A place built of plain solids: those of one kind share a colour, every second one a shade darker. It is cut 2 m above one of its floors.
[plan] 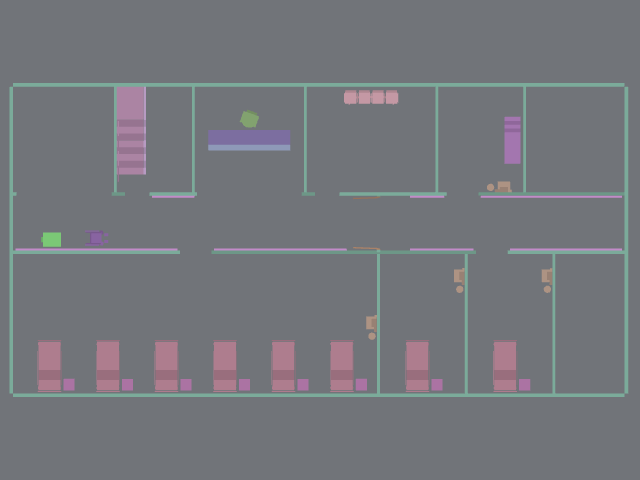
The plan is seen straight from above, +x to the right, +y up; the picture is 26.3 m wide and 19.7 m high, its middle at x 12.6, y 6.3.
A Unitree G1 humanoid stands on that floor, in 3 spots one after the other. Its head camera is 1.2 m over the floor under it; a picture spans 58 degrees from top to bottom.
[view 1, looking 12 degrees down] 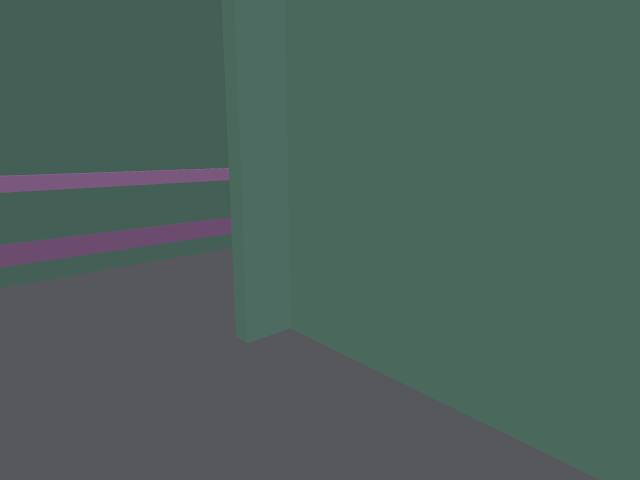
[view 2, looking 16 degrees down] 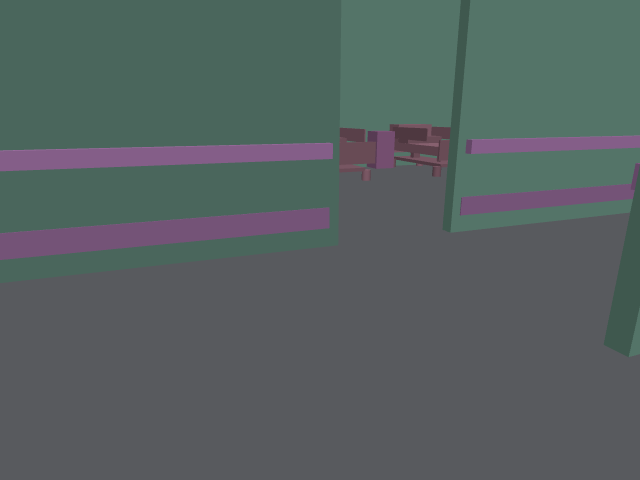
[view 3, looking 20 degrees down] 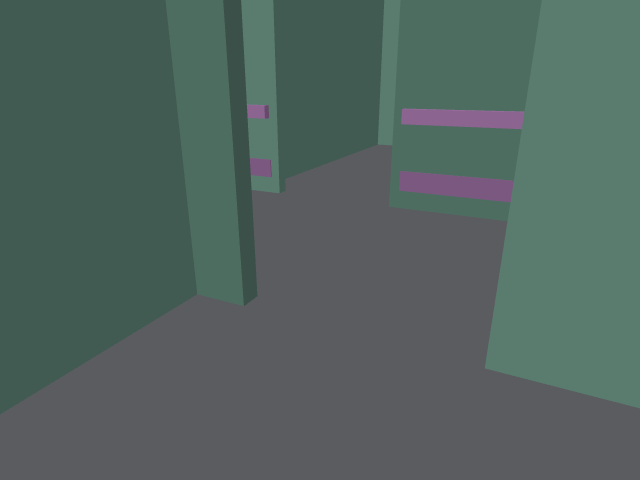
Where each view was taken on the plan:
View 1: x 19.15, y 10.44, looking -132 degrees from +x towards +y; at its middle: wall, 2.59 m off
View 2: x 9.75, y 9.54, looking -111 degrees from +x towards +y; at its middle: wall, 4.09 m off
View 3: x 20.35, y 3.95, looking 116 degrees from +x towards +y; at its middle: ground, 3.51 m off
